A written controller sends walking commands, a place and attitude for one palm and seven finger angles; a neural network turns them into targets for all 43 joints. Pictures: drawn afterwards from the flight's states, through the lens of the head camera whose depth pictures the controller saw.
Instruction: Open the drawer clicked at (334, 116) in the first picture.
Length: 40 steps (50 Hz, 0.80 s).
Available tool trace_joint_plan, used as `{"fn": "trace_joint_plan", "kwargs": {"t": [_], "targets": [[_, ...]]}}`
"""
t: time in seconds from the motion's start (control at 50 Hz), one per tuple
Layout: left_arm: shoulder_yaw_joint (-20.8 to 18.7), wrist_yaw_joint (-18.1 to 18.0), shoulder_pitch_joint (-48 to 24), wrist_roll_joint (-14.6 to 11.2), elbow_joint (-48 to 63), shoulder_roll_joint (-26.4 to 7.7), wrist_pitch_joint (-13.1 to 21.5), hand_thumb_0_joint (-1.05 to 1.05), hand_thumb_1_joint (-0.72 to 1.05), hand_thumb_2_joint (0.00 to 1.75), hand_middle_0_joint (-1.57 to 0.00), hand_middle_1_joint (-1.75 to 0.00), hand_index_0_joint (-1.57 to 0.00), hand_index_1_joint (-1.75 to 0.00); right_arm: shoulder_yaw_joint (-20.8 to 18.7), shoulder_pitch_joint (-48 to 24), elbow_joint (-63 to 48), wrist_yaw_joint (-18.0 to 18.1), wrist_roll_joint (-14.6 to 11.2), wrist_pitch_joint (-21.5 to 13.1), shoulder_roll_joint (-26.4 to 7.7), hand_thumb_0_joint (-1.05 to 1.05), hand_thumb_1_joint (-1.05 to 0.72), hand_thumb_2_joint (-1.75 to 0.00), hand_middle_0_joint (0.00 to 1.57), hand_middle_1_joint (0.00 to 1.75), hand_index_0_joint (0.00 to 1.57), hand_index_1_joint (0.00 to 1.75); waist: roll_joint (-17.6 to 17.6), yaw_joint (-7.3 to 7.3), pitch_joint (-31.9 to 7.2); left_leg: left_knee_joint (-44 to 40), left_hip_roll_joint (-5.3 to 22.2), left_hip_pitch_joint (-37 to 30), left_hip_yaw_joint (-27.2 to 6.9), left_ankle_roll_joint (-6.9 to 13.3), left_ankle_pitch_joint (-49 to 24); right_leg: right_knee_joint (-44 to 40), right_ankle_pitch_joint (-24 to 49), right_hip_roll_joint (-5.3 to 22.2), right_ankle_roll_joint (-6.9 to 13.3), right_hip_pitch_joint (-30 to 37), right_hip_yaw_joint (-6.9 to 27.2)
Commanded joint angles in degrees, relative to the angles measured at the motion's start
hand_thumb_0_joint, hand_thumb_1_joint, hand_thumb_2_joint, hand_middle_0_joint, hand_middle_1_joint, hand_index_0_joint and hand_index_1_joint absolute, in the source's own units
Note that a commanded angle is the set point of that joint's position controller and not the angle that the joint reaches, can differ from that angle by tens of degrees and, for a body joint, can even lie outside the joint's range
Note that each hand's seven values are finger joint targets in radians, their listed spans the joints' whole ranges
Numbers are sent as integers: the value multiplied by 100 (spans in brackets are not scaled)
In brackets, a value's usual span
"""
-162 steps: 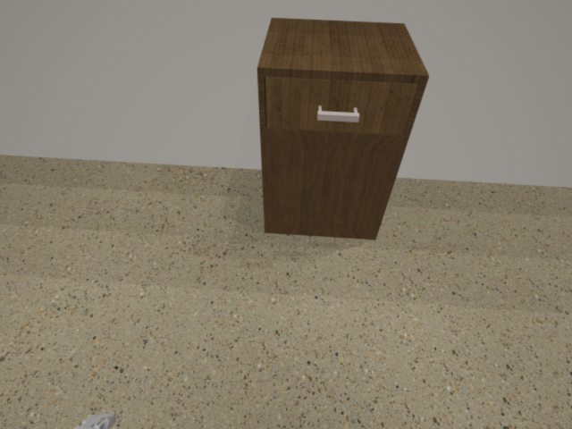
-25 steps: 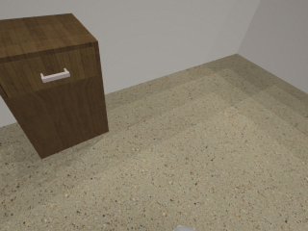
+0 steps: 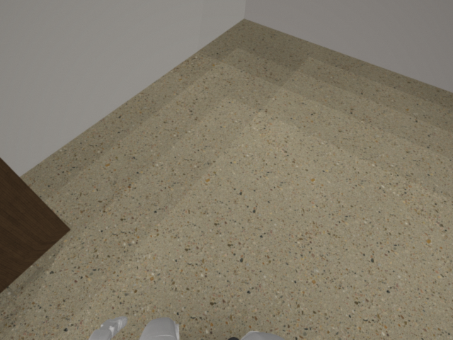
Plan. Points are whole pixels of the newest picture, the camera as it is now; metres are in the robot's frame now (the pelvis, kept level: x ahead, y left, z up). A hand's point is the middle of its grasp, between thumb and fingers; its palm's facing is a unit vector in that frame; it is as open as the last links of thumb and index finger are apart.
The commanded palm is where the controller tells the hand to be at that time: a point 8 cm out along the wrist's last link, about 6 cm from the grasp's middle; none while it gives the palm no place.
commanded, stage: turn to face it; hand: left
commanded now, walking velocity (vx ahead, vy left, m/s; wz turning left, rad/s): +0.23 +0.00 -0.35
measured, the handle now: out of the picture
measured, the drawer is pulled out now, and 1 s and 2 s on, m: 0.00 0.00 0.00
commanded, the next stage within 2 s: take the last steps up to it in 1.84 s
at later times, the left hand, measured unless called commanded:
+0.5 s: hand (103, 338) +0.15 +0.24 -0.17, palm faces +0.13 -0.98 -0.16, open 7.4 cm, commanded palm none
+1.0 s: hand (114, 316) +0.18 +0.21 -0.13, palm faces +0.37 -0.89 -0.27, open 7.4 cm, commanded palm none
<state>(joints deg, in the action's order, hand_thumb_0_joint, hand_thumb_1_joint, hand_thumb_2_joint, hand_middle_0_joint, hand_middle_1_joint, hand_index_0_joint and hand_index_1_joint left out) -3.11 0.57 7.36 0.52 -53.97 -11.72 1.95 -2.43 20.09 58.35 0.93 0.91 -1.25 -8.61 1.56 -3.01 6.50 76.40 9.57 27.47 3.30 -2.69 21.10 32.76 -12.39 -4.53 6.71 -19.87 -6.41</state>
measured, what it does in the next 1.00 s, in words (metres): walks ahead, turning left: left foot, then right foot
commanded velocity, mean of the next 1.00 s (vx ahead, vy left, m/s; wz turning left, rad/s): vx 0.01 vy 0.00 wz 0.55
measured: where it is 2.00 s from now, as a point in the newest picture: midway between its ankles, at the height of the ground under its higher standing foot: outside the picture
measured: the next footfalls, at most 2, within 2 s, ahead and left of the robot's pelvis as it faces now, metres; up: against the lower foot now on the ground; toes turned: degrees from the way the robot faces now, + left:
left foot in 0.32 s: +0.22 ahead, +0.15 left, +0.00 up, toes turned +6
right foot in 0.80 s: +0.21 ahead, -0.10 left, +0.00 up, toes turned +11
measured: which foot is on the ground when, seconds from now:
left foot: up 0.00-0.30, down 0.32-0.80, up 0.82-1.00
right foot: down 0.00-0.34, up 0.36-0.78, down 0.80-1.00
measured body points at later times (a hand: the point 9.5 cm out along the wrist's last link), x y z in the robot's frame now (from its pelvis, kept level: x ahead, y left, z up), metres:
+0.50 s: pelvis +0.14 +0.06 +0.01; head +0.16 +0.09 +0.46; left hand +0.14 +0.29 -0.16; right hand +0.23 -0.16 -0.12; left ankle +0.18 +0.15 -0.72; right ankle +0.10 -0.07 -0.66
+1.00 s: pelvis +0.15 +0.00 +0.02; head +0.18 -0.01 +0.47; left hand +0.16 +0.26 -0.11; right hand +0.29 -0.23 -0.14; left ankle +0.11 +0.13 -0.64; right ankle +0.17 -0.11 -0.72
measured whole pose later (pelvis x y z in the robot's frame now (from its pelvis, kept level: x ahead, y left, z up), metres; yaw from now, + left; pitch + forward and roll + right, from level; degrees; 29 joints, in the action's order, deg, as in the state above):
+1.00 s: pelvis +0.15 +0.00 +0.02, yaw +22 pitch +0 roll +2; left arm -2.3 -1.7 11.1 1.1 -51.5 -9.6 -0.4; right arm -6.2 13.4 54.7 -1.3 1.3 4.1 -14.5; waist -1.5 -2.2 2.2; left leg 65.1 1.1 31.4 0.9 -4.3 21.3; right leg 28.2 -17.4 5.2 0.3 -10.3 -9.1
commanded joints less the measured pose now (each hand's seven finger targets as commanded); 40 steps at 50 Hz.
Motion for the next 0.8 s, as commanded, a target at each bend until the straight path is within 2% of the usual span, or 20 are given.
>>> {"fn": "trace_joint_plan", "kwargs": {"t": [0.0,0.06,0.12,0.22,0.26,0.28,0.3,0.32,0.34,0.38,0.42,0.44,0.5,0.58,0.64,0.68,0.72,0.74,0.76,0.78], "targets": [[-198,-75,510,73,145,-784,160,0,90,90,-20,-30,-20,-30,-105,479,-331,-2,68,27,-419,0,-90,-90,20,30,20,30,54,-6,-632,-760,96,137,-119,-90,-533,-1810,1309,1599,432,-105,1519],[-203,-69,602,66,112,-709,189,0,90,90,-20,-30,-20,-30,-110,71,-501,-43,66,25,-439,0,-90,-90,20,30,20,30,386,46,-638,-1392,50,365,-120,-153,-911,-1790,1409,1451,429,49,1465],[-116,-108,892,50,-30,-563,200,0,90,90,-20,-30,-20,-30,-41,-350,-524,-69,52,9,-420,0,-90,-90,20,30,20,30,522,180,-734,-2159,-90,437,-32,-126,-952,-1555,2365,1433,374,694,1306],[-28,-217,1228,58,-278,-533,156,0,90,90,-20,-30,-20,-30,62,-889,-458,-81,-23,-83,-282,0,-90,-90,20,30,20,30,507,445,-831,-3768,-501,-322,99,25,-916,-1106,3466,1598,159,1499,1063],[-27,-257,1233,34,-338,-539,99,0,90,90,-20,-30,-20,-30,43,-626,-324,-72,0,-98,-388,0,-90,-90,20,30,20,30,373,315,-773,-4622,-625,-1007,101,90,-1550,-630,3226,1522,-87,1468,812],[-20,-272,1299,16,-342,-517,62,0,90,90,-20,-30,-20,-30,4,-339,-221,-71,19,-106,-590,0,-90,-90,20,30,20,30,8,233,-904,-4953,-535,-1628,-58,172,-2559,-67,2773,1397,-281,1239,668],[-14,-272,1453,-21,-306,-398,37,0,90,90,-20,-30,-20,-30,-75,-52,-194,-56,62,-115,-963,0,-90,-90,20,30,20,30,-797,168,-1243,-4890,233,-2509,-872,556,-4309,735,1543,1040,-572,523,320],[24,-283,1585,-68,-263,-224,12,0,90,90,-20,-30,-20,-30,-126,108,-165,-45,47,-63,-1261,0,-90,-90,20,30,20,30,-1634,207,-1350,-5024,1187,-3018,-1825,1204,-5939,1679,-1518,597,-838,-278,48],[54,-302,1428,-44,-197,-294,-26,0,90,90,-20,-30,-20,-30,-84,29,-142,5,4,11,-1255,0,-90,-90,20,30,20,30,-1695,228,-1078,-5382,1403,-2635,-2135,1586,-5797,2453,-2524,627,-922,-457,368],[-61,-281,941,19,-183,-427,-128,0,90,90,-20,-30,-20,-30,-63,-292,-203,48,10,51,-1056,0,-90,-90,20,30,20,30,-1193,205,-653,-5761,1031,-1840,-2046,1490,-4063,2873,-2104,839,-928,-660,595],[-116,-223,866,34,-101,-381,-195,0,90,90,-20,-30,-20,-30,-104,-638,-361,33,26,105,-1062,0,-90,-90,20,30,20,30,-964,289,-543,-5928,732,-1425,-1801,1361,-2706,2875,-1694,884,-936,-665,615],[-137,-198,918,54,-114,-340,-214,0,90,90,-20,-30,-20,-30,-160,-693,-431,24,35,109,-1038,0,-90,-90,20,30,20,30,-776,311,-667,-5952,593,-1433,-1667,1292,-2403,2825,-1459,865,-957,-652,567],[-178,-188,903,56,-45,-261,-286,0,90,90,-20,-30,-20,-30,-226,-697,-530,4,24,129,-1152,0,-90,-90,20,30,20,30,-869,269,-880,-6097,384,-1348,-1690,1212,-1518,2629,-1143,838,-1011,-622,537],[-214,-188,636,48,168,-274,-319,0,90,90,-20,-30,-20,-30,-322,-618,-587,-17,37,174,-1251,0,-90,-90,20,30,20,30,-949,170,-951,-6058,340,-1457,-1998,1268,-1217,2113,-1154,794,-1061,-700,553],[-209,-198,500,22,311,-270,-299,0,90,90,-20,-30,-20,-30,-396,-567,-608,-23,58,212,-1346,0,-90,-90,20,30,20,30,-981,134,-1009,-5836,322,-1481,-2252,1308,-1684,1432,-1282,679,-1049,-435,539],[-200,-210,590,-8,357,-285,-277,0,90,90,-20,-30,-20,-30,-438,-630,-652,-29,60,235,-1397,0,-90,-90,20,30,20,30,-1113,183,-1104,-5649,224,-1418,-2369,1260,-2094,866,-1208,553,-1025,-63,518],[-224,-224,859,-33,329,-357,-246,0,90,90,-20,-30,-20,-30,-473,-750,-722,-46,34,266,-1415,0,-90,-90,20,30,20,30,-1163,338,-1141,-5393,-10,-1033,-2314,1057,-2073,-50,-625,476,-1001,659,441],[-245,-240,1046,-26,305,-500,-211,0,90,90,-20,-30,-20,-30,-468,-851,-765,-66,-2,277,-1350,0,-90,-90,20,30,20,30,-955,474,-1171,-5128,-215,-607,-2193,840,-1810,-861,-116,575,-971,1292,494],[-321,-282,1238,35,312,-877,-169,0,90,90,-20,-30,-20,-30,-438,-800,-838,-103,-46,286,-1043,0,-90,-90,20,30,20,30,-10,560,-1286,-4322,-675,306,-1709,468,-779,-1634,-398,1510,-723,2163,1301],[-414,-307,1134,118,417,-1445,-158,0,90,90,-20,-30,-20,-30,-374,-814,-1025,-103,-25,286,-663,0,-90,-90,20,30,20,30,1704,582,-976,-2818,-1451,1331,-489,-15,961,-2055,-311,3123,-133,2158,2863]]}}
